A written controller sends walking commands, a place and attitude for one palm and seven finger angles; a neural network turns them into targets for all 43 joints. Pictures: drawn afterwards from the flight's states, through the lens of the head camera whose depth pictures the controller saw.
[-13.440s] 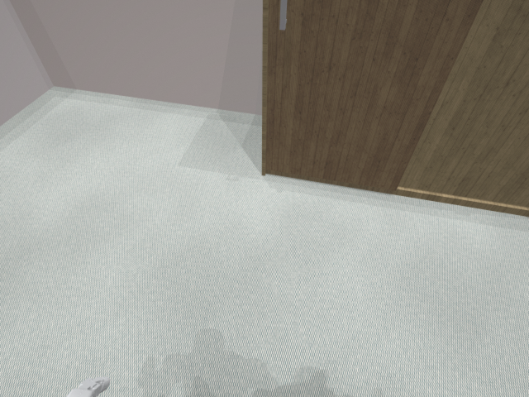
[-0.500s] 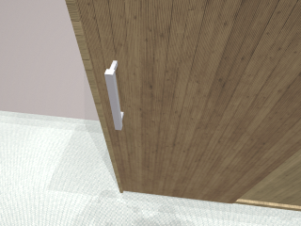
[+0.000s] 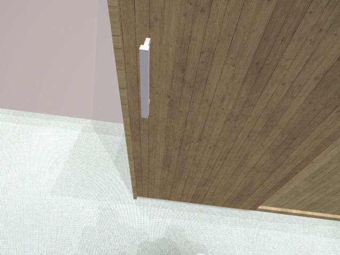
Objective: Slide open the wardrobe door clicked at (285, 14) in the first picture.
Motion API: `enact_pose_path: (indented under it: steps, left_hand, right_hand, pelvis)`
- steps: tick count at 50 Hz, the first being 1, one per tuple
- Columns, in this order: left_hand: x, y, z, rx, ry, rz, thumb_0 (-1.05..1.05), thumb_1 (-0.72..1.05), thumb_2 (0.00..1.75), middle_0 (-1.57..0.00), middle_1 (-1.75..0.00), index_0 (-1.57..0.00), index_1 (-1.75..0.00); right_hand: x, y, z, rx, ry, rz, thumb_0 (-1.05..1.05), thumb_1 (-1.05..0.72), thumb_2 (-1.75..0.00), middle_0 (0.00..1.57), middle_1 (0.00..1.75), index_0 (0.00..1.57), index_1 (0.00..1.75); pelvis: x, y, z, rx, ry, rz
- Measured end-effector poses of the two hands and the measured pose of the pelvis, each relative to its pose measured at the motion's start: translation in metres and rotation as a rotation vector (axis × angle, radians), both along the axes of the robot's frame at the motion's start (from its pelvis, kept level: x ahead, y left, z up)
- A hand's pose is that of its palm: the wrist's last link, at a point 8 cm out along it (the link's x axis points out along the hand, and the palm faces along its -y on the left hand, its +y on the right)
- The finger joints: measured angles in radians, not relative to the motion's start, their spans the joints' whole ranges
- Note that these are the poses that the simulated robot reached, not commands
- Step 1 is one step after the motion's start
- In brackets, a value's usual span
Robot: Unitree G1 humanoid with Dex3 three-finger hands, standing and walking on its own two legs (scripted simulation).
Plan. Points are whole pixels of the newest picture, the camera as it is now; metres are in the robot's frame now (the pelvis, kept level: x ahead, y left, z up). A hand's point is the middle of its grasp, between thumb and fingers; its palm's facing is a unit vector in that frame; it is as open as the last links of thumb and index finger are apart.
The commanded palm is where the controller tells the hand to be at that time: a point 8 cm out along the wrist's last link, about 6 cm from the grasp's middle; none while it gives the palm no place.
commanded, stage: come to a stop and stand still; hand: left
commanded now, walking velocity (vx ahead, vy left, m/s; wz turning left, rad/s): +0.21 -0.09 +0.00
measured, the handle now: (146, 81) +0.49 +0.09 +0.14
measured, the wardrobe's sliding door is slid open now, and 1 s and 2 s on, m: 0.00 0.00 0.00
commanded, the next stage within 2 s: none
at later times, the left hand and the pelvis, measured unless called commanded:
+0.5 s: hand out of the picture +0.04 +0.15 -0.17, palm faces -0.03 -0.98 -0.20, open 7.3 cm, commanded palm none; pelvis +0.01 -0.03 +0.01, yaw -1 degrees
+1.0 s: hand out of the picture +0.00 +0.12 -0.16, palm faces +0.02 -0.98 -0.21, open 7.4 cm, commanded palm none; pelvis +0.00 -0.07 +0.02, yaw +0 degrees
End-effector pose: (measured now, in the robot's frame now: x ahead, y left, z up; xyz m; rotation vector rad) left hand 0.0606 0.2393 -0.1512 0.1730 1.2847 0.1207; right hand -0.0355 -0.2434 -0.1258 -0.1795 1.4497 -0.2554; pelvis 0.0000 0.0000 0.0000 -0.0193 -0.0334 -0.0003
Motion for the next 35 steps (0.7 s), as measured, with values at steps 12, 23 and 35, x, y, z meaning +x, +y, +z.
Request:
enact_pose_path:
  steps: [12, 23, 35]
  left_hand:
    - [-0.031, 0.001, 0.014, -0.037, 0.101, -0.013, 0.0, 0.91, 0.9, -0.2, -0.3, -0.2, -0.29]
    - [-0.024, -0.039, 0.012, -0.003, 0.091, -0.007, 0.01, 0.93, 0.9, -0.2, -0.3, -0.2, -0.29]
    - [-0.047, -0.073, 0.018, 0.001, 0.098, 0.033, 0.0, 0.92, 0.9, -0.2, -0.3, -0.2, -0.29]
  right_hand:
    - [-0.049, 0.039, 0.025, 0.024, 0.084, -0.064, 0.01, -0.91, -0.9, 0.2, 0.3, 0.2, 0.29]
    - [-0.041, 0.027, -0.002, 0.124, 0.112, -0.085, 0.0, -0.91, -0.9, 0.2, 0.3, 0.2, 0.3]
    - [0.044, -0.029, -0.009, 0.089, -0.07, 0.018, 0.0, -0.91, -0.9, 0.2, 0.3, 0.2, 0.29]
  pelvis:
    - [0.006, 0.007, 0.023, -0.014, 0.053, -0.016]
    - [0.009, -0.027, 0.011, 0.018, 0.033, -0.014]
    - [0.014, -0.056, 0.013, 0.022, 0.017, -0.004]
